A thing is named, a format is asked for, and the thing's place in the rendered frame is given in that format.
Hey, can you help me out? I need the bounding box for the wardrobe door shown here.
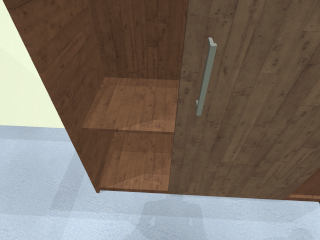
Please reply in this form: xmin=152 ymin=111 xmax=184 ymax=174
xmin=168 ymin=0 xmax=320 ymax=200
xmin=291 ymin=168 xmax=320 ymax=196

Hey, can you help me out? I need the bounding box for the handle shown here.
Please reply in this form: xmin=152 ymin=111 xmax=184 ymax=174
xmin=196 ymin=37 xmax=217 ymax=116

